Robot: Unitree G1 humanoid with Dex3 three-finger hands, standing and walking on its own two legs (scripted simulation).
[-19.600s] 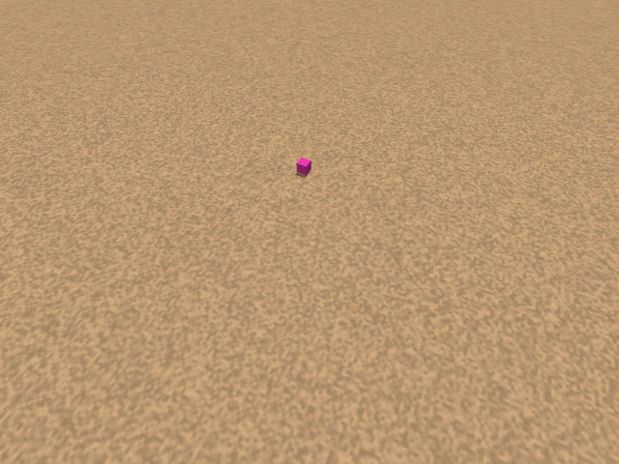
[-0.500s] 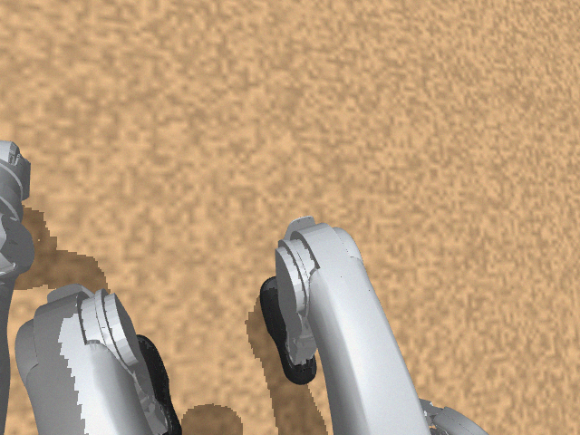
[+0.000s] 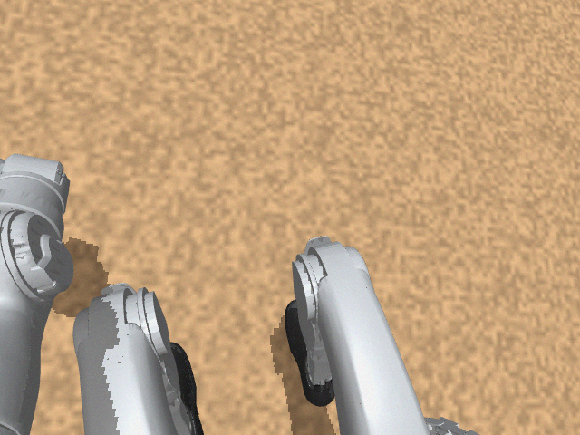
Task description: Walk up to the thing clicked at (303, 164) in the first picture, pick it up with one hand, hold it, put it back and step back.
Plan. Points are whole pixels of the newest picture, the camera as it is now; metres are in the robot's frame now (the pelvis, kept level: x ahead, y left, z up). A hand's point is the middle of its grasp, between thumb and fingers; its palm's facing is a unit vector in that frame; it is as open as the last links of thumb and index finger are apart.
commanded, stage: lift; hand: left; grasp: from above
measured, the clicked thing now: (24, 194) +0.48 +0.29 -0.17
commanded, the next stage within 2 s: hold in 1.40 s
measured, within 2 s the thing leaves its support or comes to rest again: neither
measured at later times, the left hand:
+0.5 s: hand out of the picture +0.39 +0.27 +0.04, palm faces -0.05 -0.46 -0.89, open 8.2 cm
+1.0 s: hand out of the picture +0.37 +0.25 +0.22, palm faces -0.09 -0.46 -0.88, open 8.1 cm
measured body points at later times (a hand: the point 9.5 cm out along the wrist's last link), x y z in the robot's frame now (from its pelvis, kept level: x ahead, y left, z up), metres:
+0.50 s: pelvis +0.01 -0.01 +0.13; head +0.16 +0.00 +0.55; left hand +0.40 +0.29 +0.09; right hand +0.11 -0.29 -0.01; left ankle +0.08 +0.14 -0.33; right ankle +0.11 -0.12 -0.33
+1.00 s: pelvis +0.05 -0.03 +0.29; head +0.13 -0.03 +0.73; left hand +0.38 +0.27 +0.27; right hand +0.16 -0.28 +0.16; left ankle +0.08 +0.14 -0.33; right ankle +0.11 -0.12 -0.33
